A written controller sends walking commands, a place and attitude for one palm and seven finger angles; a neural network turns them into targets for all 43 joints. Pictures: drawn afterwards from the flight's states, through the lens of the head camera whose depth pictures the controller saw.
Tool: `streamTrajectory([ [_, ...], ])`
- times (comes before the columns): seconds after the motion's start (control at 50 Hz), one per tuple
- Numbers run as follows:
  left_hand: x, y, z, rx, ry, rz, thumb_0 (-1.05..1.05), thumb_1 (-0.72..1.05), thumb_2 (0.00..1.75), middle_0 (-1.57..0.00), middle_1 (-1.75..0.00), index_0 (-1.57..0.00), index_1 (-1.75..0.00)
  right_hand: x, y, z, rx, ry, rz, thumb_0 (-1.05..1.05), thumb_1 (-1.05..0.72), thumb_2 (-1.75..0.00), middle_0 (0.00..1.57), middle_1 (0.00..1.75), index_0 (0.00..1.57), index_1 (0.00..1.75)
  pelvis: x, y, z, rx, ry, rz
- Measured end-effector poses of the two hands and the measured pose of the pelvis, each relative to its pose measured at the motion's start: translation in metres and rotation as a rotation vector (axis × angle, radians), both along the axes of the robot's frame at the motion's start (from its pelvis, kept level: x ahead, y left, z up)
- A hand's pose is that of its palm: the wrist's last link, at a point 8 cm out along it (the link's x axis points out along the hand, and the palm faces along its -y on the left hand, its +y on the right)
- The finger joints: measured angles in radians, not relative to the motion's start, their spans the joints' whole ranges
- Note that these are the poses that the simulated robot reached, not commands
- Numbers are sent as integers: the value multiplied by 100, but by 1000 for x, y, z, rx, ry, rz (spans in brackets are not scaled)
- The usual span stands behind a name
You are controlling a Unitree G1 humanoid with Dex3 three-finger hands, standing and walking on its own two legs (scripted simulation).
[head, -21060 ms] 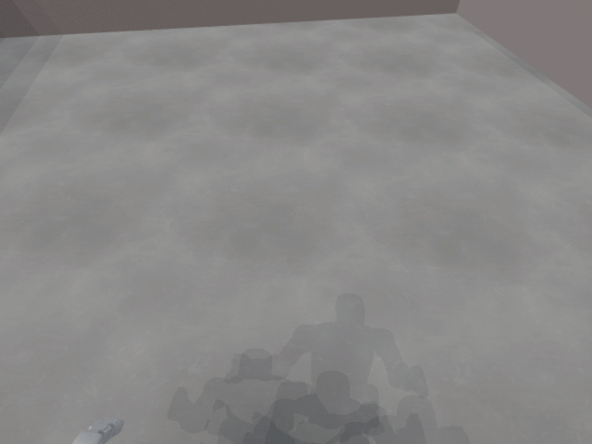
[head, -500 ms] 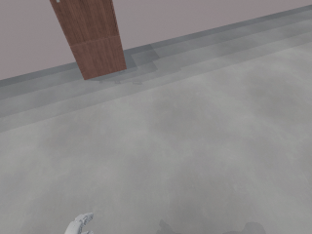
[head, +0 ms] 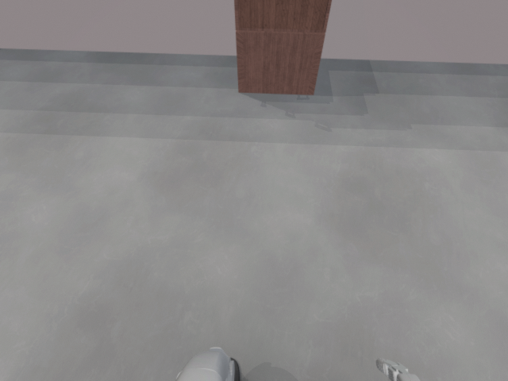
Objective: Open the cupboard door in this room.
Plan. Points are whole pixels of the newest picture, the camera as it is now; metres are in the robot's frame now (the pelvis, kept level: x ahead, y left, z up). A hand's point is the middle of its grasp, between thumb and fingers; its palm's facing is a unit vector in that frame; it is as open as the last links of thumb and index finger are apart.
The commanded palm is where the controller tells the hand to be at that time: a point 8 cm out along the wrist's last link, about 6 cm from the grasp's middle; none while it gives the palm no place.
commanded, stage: turn or walk to find it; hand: left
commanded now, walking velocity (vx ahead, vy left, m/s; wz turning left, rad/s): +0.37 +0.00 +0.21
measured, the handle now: out of the picture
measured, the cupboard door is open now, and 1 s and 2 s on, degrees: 0 0 0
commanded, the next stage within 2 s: stand and wait in 1.06 s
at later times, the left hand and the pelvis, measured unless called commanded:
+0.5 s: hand (188, 245) +0.36 +0.19 -0.13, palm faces +0.01 -0.98 -0.20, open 7.4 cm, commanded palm none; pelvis +0.22 +0.01 +0.02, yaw +4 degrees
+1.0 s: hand (196, 263) +0.34 +0.17 -0.16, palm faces +0.26 -0.95 -0.18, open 7.3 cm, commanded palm none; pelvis +0.43 +0.01 +0.01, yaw +9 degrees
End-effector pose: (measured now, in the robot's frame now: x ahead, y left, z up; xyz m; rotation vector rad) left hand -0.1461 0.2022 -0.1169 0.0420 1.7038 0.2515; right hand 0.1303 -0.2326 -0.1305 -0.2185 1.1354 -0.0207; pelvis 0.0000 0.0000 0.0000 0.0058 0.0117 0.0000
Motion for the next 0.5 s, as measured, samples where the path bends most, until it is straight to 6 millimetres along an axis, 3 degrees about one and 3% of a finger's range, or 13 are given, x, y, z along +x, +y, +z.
streamTrajectory([
  [0.06,23,13,-10,-29,35,21,1,90,90,-20,-30,-21,-30,52,24,2,-3,-100,23,0,-91,-90,20,29,20,30,28,17,-7,1,-14,17],
  [0.1,59,25,-13,-22,-12,10,1,90,90,-20,-30,-21,-30,67,33,8,0,-120,11,0,-91,-90,20,30,20,30,44,23,-2,-1,-26,13],
  [0.14,108,39,-15,-7,-103,-17,1,91,90,-20,-30,-20,-30,71,38,15,-2,-113,-7,0,-91,-90,20,30,20,30,60,27,5,-4,-35,16],
  [0.2,190,55,-13,19,-273,-62,1,91,90,-20,-30,-20,-30,66,42,21,-7,-70,-44,-1,-92,-90,20,30,21,30,83,31,15,-5,-45,30],
  [0.32,337,66,4,43,-540,-124,1,91,90,-19,-30,-20,-30,53,19,25,-55,38,-122,-2,-95,-90,20,30,21,30,132,31,23,9,-46,51],
  [0.4,414,59,16,47,-629,-165,0,91,90,-19,-30,-20,-30,38,12,18,-52,160,-165,-1,-94,-90,20,30,20,30,167,24,22,16,-37,62],
  [0.5,494,40,20,54,-660,-233,0,91,90,-19,-30,-20,-30,27,7,5,-21,322,-220,0,-92,-90,20,30,20,30,217,8,15,22,-20,63],
])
